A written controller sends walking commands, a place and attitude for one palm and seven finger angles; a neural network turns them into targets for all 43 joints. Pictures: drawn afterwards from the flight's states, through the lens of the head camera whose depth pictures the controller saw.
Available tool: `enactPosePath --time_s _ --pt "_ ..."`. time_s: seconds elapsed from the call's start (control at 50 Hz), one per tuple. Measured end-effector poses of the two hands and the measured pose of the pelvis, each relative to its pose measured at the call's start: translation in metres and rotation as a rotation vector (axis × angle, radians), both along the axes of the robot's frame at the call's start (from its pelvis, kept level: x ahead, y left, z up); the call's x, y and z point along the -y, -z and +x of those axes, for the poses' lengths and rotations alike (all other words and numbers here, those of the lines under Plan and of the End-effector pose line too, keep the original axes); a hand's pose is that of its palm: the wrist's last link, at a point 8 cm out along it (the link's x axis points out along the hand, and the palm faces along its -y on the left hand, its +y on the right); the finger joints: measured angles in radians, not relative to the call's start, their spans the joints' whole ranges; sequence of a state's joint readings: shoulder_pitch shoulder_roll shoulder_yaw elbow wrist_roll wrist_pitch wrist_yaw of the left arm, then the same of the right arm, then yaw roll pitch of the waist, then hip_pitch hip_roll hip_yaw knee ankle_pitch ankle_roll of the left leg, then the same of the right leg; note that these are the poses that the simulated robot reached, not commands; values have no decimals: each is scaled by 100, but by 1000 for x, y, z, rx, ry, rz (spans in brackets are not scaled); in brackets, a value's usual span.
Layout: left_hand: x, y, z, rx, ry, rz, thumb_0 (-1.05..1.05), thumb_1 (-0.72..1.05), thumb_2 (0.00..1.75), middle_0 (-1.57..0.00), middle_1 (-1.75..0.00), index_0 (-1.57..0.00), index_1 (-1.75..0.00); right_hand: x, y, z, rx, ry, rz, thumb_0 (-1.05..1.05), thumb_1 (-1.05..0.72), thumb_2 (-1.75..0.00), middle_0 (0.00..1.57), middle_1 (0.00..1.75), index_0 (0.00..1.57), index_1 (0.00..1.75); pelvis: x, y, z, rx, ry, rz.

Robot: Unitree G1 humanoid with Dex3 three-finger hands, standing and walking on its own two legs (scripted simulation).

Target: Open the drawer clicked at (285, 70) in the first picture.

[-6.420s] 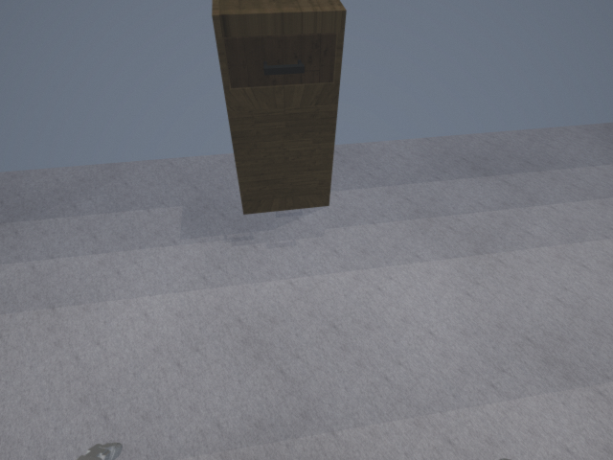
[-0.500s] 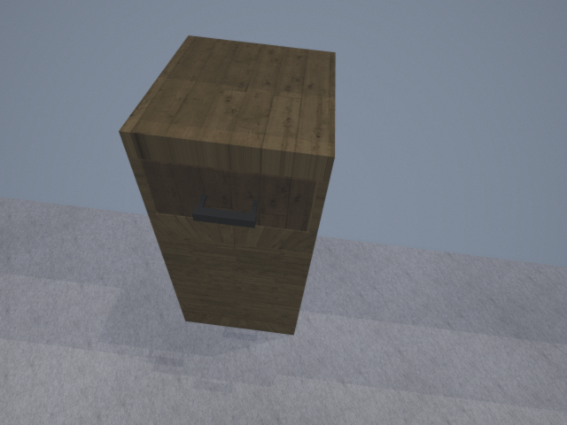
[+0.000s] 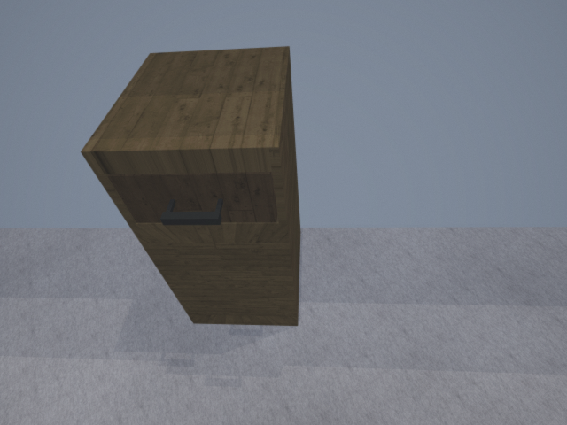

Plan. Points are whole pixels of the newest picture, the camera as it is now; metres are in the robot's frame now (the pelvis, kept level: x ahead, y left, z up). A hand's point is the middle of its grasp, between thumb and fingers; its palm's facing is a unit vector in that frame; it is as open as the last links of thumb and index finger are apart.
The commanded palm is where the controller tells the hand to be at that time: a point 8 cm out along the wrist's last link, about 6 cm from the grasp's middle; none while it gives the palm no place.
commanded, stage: come to a stop and stand still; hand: left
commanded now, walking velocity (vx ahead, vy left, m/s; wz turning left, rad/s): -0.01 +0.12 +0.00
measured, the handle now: (193, 211) +0.55 +0.25 -0.08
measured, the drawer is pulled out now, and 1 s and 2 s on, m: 0.00 0.00 0.00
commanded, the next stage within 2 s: look again from close up in 0.66 s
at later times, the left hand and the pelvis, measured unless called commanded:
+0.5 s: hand out of the picture -0.03 +0.22 -0.18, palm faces +0.07 -0.98 -0.18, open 7.4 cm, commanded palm none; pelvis -0.02 +0.05 +0.00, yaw +0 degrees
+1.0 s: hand out of the picture -0.02 +0.24 -0.19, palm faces +0.02 -0.98 -0.20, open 7.4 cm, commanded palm none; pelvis -0.02 +0.07 -0.01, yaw +0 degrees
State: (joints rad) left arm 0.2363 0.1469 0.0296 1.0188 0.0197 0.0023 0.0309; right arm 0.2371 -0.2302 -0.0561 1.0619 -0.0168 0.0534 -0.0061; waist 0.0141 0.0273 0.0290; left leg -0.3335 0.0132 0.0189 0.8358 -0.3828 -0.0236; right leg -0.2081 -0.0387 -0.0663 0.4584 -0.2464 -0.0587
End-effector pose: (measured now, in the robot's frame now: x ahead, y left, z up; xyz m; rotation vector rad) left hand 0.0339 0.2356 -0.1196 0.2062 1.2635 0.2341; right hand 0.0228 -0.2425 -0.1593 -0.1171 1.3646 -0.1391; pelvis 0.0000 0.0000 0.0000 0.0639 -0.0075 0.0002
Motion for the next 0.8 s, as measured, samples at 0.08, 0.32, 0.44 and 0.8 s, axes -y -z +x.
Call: enactPosePath --time_s 0.08,0.32,0.44,0.8 --pt "-3 -2 -8 4 -20 2 1 92 90 -21 -30 -21 -30 0 -2 -11 -40 -21 -8 0 -91 -90 20 30 20 30 -1 -2 -6 -6 -11 2" --pt "-34 27 -60 -102 -69 -52 0 91 90 -20 -30 -20 -30 -42 -6 -6 50 -67 -35 0 -91 -90 20 30 20 30 -31 9 -23 1 -13 -55" --pt "-34 32 -70 -120 -60 -100 0 91 90 -20 -30 -20 -30 -58 -13 -17 30 -65 -46 1 -94 -90 20 30 20 30 -42 5 -23 9 -4 -58" --pt "-33 35 -68 -163 1 -114 0 91 90 -20 -30 -20 -30 -95 -7 -65 -77 8 12 0 -91 -90 20 30 20 30 -58 5 -18 2 13 -68"
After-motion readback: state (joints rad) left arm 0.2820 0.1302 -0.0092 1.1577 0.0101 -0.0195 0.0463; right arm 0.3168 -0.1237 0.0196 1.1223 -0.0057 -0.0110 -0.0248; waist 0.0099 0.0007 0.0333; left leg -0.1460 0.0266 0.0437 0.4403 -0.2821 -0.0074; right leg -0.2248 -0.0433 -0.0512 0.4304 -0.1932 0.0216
